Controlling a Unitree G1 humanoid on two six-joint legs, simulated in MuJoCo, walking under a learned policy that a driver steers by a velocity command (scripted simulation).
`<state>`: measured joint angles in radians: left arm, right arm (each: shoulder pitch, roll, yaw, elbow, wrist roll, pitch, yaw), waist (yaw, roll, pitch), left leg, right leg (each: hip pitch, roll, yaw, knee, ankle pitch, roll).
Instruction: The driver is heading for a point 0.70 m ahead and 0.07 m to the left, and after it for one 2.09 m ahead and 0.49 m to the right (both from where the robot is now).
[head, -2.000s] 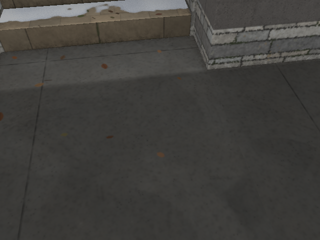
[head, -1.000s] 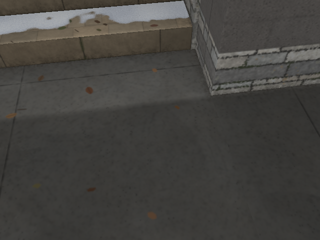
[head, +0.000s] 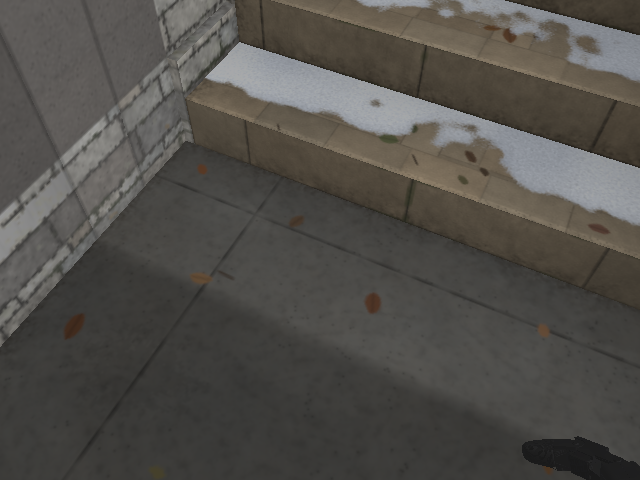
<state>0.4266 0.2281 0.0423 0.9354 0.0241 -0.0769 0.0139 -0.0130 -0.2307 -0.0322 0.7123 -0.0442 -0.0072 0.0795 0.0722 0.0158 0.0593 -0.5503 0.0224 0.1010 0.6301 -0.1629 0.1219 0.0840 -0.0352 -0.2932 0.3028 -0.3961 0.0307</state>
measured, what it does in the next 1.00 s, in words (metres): walks ahead: left foot, then right foot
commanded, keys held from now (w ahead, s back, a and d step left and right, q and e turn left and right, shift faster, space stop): w+q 0.20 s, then w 0.60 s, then w+e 0.20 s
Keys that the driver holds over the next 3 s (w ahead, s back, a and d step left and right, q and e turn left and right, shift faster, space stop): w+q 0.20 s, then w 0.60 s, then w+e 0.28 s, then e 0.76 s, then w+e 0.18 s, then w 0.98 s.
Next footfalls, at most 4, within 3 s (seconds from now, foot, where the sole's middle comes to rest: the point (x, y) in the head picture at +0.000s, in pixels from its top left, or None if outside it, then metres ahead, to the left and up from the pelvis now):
0.04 left None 0.17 0.08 -0.77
0.60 right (359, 431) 0.54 -0.02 -0.77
1.10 left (255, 335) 0.74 0.23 -0.77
1.56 right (367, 311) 0.82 -0.02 -0.77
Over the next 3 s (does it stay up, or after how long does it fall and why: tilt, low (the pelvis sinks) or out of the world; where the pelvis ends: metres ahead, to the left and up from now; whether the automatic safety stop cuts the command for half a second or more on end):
stays up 0.98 -0.05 0.01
